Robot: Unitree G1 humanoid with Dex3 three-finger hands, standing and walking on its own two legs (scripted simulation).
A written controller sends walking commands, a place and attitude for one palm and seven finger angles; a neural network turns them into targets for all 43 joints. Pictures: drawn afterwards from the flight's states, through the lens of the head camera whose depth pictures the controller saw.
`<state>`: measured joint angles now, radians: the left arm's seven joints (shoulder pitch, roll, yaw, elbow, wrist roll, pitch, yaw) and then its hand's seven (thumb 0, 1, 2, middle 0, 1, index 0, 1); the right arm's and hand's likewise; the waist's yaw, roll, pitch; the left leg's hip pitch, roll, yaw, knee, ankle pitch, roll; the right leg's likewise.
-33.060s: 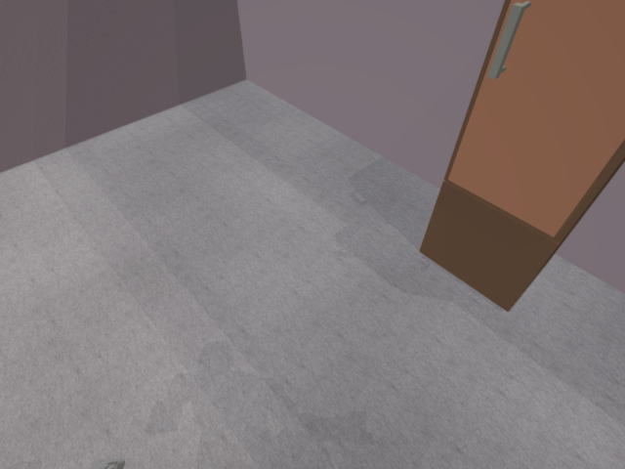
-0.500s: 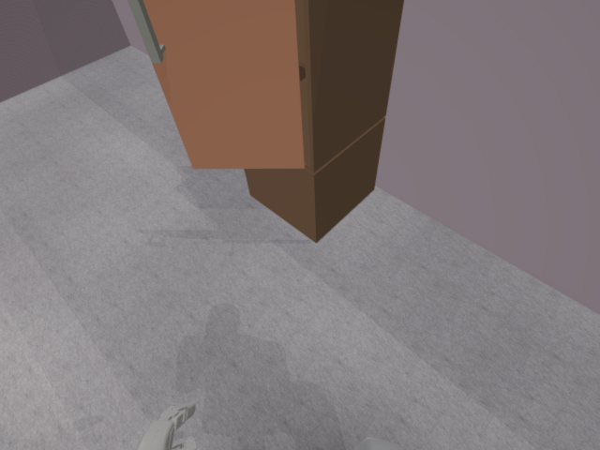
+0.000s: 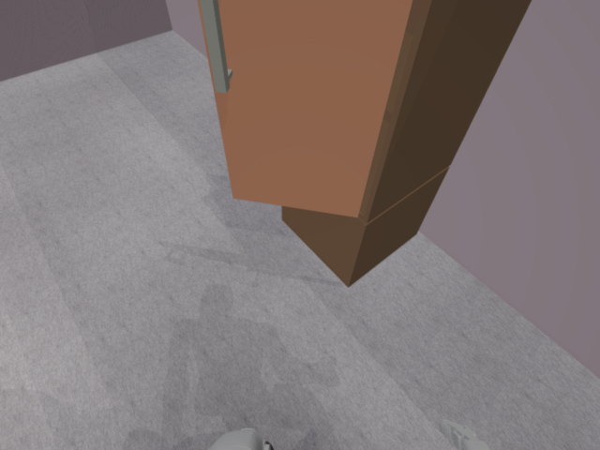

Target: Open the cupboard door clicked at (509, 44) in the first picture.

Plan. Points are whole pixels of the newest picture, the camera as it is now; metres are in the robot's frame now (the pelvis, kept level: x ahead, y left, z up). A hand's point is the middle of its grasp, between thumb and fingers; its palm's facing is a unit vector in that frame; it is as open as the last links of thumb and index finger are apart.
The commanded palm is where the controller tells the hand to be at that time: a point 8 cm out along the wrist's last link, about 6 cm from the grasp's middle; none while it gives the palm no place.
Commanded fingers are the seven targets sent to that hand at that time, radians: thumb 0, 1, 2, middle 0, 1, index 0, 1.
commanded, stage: take the last steps up to it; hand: left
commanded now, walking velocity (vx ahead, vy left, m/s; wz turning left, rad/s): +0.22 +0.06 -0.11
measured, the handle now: (220, 42) +0.73 +0.24 +0.14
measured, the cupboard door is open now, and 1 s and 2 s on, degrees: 41 41 41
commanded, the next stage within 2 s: come to a stop and stand still in 0.16 s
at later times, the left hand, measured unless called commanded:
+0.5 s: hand (208, 353) +0.26 +0.19 -0.15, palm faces -0.08 -0.97 -0.23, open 7.3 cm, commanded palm none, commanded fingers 0.00 0.90 0.90 -0.20 -0.30 -0.20 -0.30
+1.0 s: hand (158, 428) +0.15 +0.23 -0.16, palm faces -0.04 -0.97 -0.24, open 7.3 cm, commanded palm none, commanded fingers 0.00 0.90 0.90 -0.20 -0.30 -0.20 -0.30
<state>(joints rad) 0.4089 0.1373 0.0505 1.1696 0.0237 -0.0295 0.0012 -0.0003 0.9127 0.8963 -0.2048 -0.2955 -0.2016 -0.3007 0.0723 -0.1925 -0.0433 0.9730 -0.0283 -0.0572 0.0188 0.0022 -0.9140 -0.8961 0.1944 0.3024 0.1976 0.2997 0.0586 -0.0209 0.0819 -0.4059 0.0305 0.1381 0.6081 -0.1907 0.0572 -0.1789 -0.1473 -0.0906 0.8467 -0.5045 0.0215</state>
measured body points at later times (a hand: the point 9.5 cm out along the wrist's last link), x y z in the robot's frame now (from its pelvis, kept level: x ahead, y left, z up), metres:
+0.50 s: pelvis +0.14 +0.02 +0.01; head +0.18 +0.00 +0.46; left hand +0.27 +0.24 -0.13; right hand +0.09 -0.20 -0.16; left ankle +0.08 +0.12 -0.70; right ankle +0.18 -0.09 -0.72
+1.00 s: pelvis +0.12 +0.03 +0.02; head +0.14 +0.03 +0.46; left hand +0.15 +0.28 -0.14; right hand +0.15 -0.21 -0.14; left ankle +0.15 +0.15 -0.72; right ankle +0.05 -0.09 -0.72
